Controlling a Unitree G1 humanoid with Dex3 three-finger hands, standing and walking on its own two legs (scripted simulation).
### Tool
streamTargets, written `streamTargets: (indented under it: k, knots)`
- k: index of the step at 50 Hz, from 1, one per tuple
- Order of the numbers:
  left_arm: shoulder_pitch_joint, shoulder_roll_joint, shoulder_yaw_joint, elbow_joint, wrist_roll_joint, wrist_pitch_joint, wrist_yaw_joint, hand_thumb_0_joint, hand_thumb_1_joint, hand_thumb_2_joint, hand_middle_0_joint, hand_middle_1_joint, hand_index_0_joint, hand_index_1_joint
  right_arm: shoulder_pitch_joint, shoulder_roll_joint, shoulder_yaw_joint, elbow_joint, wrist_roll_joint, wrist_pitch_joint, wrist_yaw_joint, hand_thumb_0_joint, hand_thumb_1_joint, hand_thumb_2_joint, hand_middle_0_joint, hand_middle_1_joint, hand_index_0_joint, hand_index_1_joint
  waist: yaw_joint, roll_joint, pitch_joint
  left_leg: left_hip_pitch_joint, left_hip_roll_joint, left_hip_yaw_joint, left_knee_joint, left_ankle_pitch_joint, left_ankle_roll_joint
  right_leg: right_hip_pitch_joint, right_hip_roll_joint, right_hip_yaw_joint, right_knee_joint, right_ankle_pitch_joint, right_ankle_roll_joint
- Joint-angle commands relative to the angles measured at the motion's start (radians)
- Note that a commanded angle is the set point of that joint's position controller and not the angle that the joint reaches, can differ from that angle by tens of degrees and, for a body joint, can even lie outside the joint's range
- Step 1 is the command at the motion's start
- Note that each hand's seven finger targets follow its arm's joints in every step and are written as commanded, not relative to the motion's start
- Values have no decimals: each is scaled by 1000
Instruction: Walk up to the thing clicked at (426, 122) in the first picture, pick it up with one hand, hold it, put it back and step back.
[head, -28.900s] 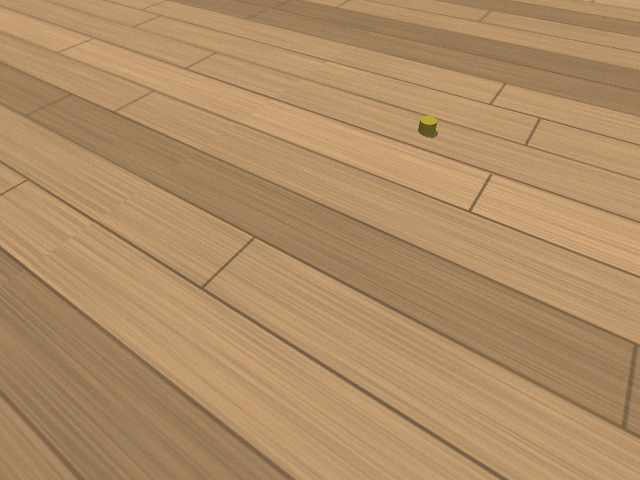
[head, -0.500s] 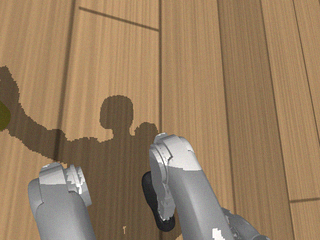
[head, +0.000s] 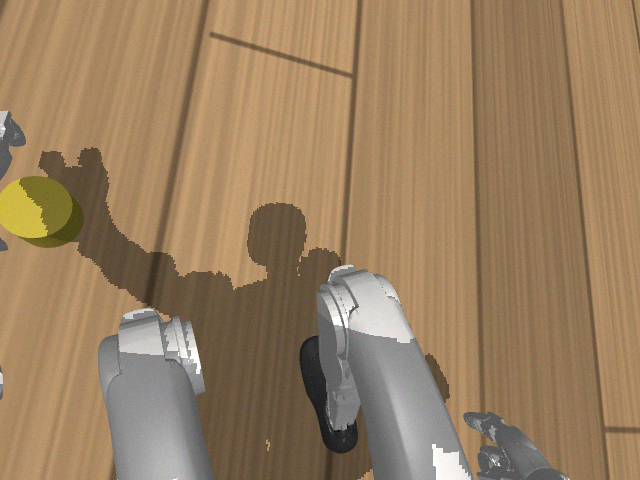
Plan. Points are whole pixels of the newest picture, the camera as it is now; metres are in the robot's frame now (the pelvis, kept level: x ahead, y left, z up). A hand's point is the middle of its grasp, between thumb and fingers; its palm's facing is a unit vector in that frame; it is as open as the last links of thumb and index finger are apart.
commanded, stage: withdraw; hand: left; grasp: from above
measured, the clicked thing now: (43, 213) +0.51 +0.31 -0.31
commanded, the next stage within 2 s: home in 0.12 s
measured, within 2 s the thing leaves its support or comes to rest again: neither
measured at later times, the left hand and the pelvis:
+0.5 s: hand out of the picture +0.48 +0.33 -0.10, palm faces -0.39 -0.19 -0.90, open 12.5 cm; pelvis +0.02 +0.01 +0.03, yaw +1 degrees
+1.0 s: hand out of the picture +0.29 +0.25 +0.11, palm faces -0.08 -0.85 -0.51, open 7.5 cm; pelvis +0.02 +0.00 +0.21, yaw +6 degrees
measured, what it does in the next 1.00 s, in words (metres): rises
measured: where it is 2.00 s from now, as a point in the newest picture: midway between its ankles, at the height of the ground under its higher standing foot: (263, 440)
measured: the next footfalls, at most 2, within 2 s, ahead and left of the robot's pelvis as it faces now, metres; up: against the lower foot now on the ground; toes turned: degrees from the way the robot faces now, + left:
none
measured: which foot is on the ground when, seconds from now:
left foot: down 0.00-1.00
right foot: down 0.00-1.00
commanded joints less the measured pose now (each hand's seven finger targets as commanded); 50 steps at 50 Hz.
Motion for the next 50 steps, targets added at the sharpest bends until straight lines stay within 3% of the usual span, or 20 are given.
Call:
streamTargets:
  k: [1, 4, 8, 10, 11, 12, 13, 15, 17, 19, 20, 23, 27, 31, 35, 37, 40, 42, 46, 50]
  knots:
    - [-411, 310, 73, -80, 54, -3, 134, 0, -527, 1006, -69, -1011, -71, -1009, 191, -223, -47, -5, -26, -5, -12, 0, -895, -897, 200, 300, 200, 300, -26, 412, -637, 494, 6, 103, -238, 76, 31, 239, 27, -88, -184, 107, -92]
    - [-419, 352, 112, -87, 67, 21, 172, 0, -526, 999, -75, -1004, -76, -1002, 200, -236, -55, -15, -30, -12, -7, 0, -898, -898, 200, 300, 200, 300, -14, 471, -697, 542, 11, 95, -246, 94, 22, 228, 23, -99, -152, 126, -95]
    - [-410, 338, 124, -181, 57, 61, 182, 0, -516, 985, -84, -993, -86, -989, 217, -233, -74, -29, -25, -27, 0, 0, -901, -898, 200, 300, 200, 300, -8, 540, -812, 627, 12, 95, -246, 156, 18, 233, 17, -101, -132, 184, -94]
    - [-409, 356, 138, -211, 40, 84, 174, 0, -516, 986, -86, -991, -88, -988, 233, -228, -81, -30, -17, -29, 3, 0, -902, -898, 200, 300, 200, 300, -5, 526, -852, 618, 11, 104, -245, 167, 25, 271, 18, -93, -148, 198, -92]
    - [-383, 353, 142, -196, 26, 98, 169, 0, -436, 906, -166, -911, -168, -908, 237, -233, -91, -21, -12, -29, 2, 0, -883, -895, 199, 300, 199, 300, 1, 511, -828, 590, 9, 107, -250, 154, 26, 264, 16, -91, -155, 189, -92]
    - [-358, 311, 123, -196, 8, 109, 157, 0, -356, 943, -246, -831, -226, -828, 248, -218, -91, -21, -11, -31, 5, 0, -882, -895, 200, 300, 199, 300, -3, 493, -836, 590, 12, 106, -254, 157, 27, 284, 19, -89, -162, 194, -92]
    - [-353, 303, 125, -203, -8, 120, 144, 0, -436, 926, -166, -911, -146, -908, 263, -221, -98, -12, -7, -33, 5, 0, -898, -895, 200, 300, 200, 300, -6, 479, -808, 581, 9, 105, -260, 162, 27, 273, 16, -91, -171, 197, -91]
    - [-292, 243, 91, -191, -37, 144, 101, 0, -276, 864, -234, -751, -210, -748, 273, -204, -105, -1, 3, -28, 8, 0, -885, -895, 199, 299, 199, 300, 2, 451, -790, 574, 11, 104, -278, 166, 30, 282, 22, -88, -186, 193, -92]
    - [-238, 239, 105, -245, -76, 161, 57, 0, -204, 835, -226, -595, -204, -615, 291, -212, -123, -7, 16, -23, 7, 0, -886, -895, 199, 299, 199, 299, 25, 435, -791, 591, 7, 100, -302, 189, 28, 295, 14, -84, -205, 200, -94]
    - [-174, 199, 99, -298, -129, 175, 1, 0, -54, 835, -220, -545, -202, -561, 296, -205, -142, -19, 29, -14, 10, 0, -889, -896, 199, 299, 199, 299, 49, 411, -804, 609, 8, 107, -329, 198, 29, 334, 14, -74, -233, 200, -95]
    - [-138, 196, 105, -360, -155, 180, -24, 0, 26, 829, -215, -510, -199, -524, 296, -199, -151, -32, 36, -7, 12, 0, -890, -896, 199, 299, 199, 299, 76, 418, -841, 633, 9, 109, -351, 208, 28, 369, 16, -68, -246, 201, -96]
    - [23, 152, 130, -550, -271, 207, -95, 0, 266, 820, -203, -420, -193, -429, 285, -199, -182, -69, 64, 9, 11, 0, -894, -898, 200, 300, 199, 300, 126, 397, -898, 717, 10, 104, -415, 237, 24, 430, 11, -52, -296, 212, -98]
    - [190, 66, 162, -786, -460, 257, -160, 0, 586, 849, -197, -339, -193, -342, 227, -183, -190, -94, 92, 21, -10, 0, -898, -899, 200, 300, 200, 300, 133, 285, -843, 730, 8, 76, -487, 228, 36, 478, 9, -41, -372, 222, -90]
    - [320, -15, 141, -963, -586, 288, -193, 0, 898, 914, -203, -311, -203, -312, 178, -137, -204, -118, 110, 14, -31, 0, -899, -900, 200, 300, 200, 300, 150, 226, -836, 759, 20, 94, -559, 182, 48, 609, 9, -14, -470, 207, -78]
    - [443, -114, 107, -1068, -694, 319, -197, 0, 900, 900, -200, -300, -200, -300, 133, -121, -214, -132, 124, -11, -55, 0, -900, -900, 200, 300, 200, 300, 152, 240, -743, 846, 32, 85, -675, 104, 42, 641, 0, -6, -564, 150, -77]
    - [493, -111, 126, -1116, -736, 342, -186, 0, 899, 900, -200, -299, -200, -299, 110, -122, -215, -145, 131, -26, -69, 0, -899, -900, 200, 300, 200, 300, 173, 247, -718, 907, 38, 68, -746, 48, 37, 668, 0, -5, -604, 112, -76]
    - [592, -199, 85, -1169, -805, 385, -175, 0, 880, 889, -198, -296, -198, -296, 67, -108, -208, -166, 142, -54, -91, 0, -899, -900, 200, 300, 200, 300, 164, 238, -653, 966, 39, 55, -843, -25, 34, 719, -1, 2, -683, 66, -72]
    - [664, -223, 89, -1190, -859, 417, -166, 0, 889, 894, -199, -297, -199, -297, 41, -98, -203, -170, 149, -76, -105, 0, -899, -900, 200, 300, 200, 300, 174, 226, -617, 1012, 38, 48, -894, -54, 32, 759, 0, 9, -736, 41, -71]
    - [759, -285, 80, -1278, -965, 468, -151, 0, 900, 900, -200, -299, -200, -299, 5, -77, -190, -186, 158, -111, -134, 0, -899, -900, 200, 300, 200, 300, 161, 198, -585, 1100, 32, 60, -962, -17, 33, 869, -5, 31, -842, 55, -68]
    - [879, -309, 101, -1334, -1062, 511, -132, 0, 900, 900, -200, -299, -200, -299, -13, -52, -176, -207, 164, -139, -156, 0, -900, -900, 200, 300, 200, 300, 171, 181, -550, 1185, 28, 72, -1043, 25, 33, 994, -5, 45, -941, 77, -69]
